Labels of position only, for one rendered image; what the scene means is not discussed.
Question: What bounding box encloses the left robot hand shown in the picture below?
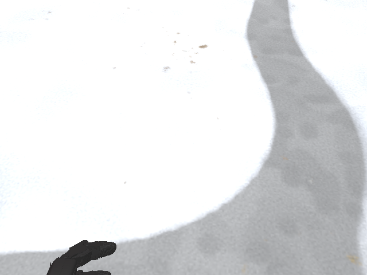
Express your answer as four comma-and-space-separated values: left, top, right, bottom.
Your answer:
47, 240, 116, 275

